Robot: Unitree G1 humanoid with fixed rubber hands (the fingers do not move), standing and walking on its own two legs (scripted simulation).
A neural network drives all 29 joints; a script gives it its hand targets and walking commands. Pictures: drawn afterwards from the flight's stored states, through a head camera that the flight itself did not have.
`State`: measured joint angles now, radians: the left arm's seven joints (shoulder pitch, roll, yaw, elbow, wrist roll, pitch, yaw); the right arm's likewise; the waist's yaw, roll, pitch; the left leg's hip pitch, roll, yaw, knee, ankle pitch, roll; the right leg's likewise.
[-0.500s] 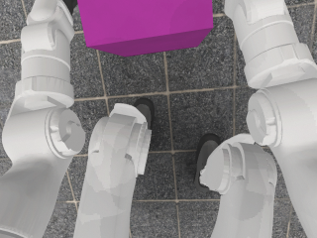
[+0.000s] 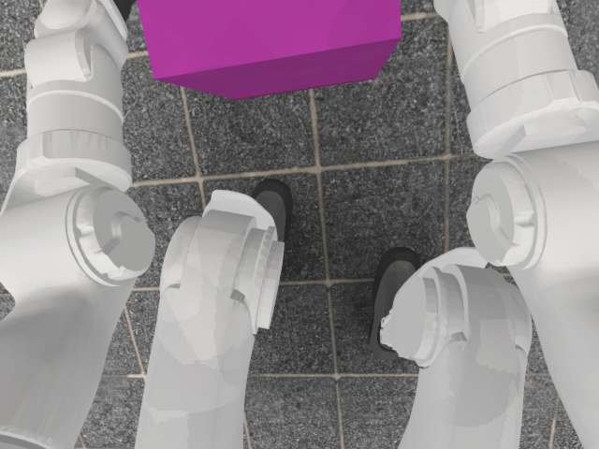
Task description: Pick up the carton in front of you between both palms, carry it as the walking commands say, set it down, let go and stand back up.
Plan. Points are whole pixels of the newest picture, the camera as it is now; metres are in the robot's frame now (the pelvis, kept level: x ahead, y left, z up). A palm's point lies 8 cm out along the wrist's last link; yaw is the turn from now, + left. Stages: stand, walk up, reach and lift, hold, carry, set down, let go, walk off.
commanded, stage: set down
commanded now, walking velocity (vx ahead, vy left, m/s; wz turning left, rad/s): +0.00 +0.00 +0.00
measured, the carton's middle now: out of the picture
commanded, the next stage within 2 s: let go in 1.40 s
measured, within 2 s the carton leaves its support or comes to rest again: neither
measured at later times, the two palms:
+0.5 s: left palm out of the picture +0.49 +0.35 -0.15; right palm out of the picture +0.61 +0.00 -0.15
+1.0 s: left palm out of the picture +0.49 +0.35 +0.01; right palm out of the picture +0.63 -0.01 +0.01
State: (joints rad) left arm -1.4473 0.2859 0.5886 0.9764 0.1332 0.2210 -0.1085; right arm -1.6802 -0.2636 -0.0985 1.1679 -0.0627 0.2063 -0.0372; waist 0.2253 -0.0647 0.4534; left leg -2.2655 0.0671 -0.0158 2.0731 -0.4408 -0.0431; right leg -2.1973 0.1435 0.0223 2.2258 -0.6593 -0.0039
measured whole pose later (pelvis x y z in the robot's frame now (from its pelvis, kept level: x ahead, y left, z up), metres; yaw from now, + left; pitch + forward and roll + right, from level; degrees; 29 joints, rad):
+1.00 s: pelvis +0.01 +0.02 +0.11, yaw +1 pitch +46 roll -1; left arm -1.26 0.27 0.45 0.80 -0.08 0.25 0.05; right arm -1.52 -0.38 -0.06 1.00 0.02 0.31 -0.07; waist 0.23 -0.07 0.09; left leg -2.12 0.01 -0.01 1.69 -0.38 -0.01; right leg -2.01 0.07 0.03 1.81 -0.61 0.02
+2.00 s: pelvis +0.09 +0.05 +0.36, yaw +2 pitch +23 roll -1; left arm -0.22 0.23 0.12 0.51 0.01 0.07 -0.13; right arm -0.38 -0.07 -0.19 0.60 -0.12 0.10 -0.13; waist 0.14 -0.01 0.00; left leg -0.93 -0.02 0.00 0.73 -0.22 0.04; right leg -0.81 0.01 0.07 0.75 -0.36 0.04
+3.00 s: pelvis +0.14 +0.02 +0.39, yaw +5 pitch -1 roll +1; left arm 0.24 0.26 0.02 0.45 0.05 0.11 0.01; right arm 0.25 -0.22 -0.02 0.55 -0.03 0.04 0.00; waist 0.00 -0.04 0.01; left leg -0.25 -0.03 -0.04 0.50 -0.23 -0.01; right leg -0.12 -0.01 0.02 0.51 -0.41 0.01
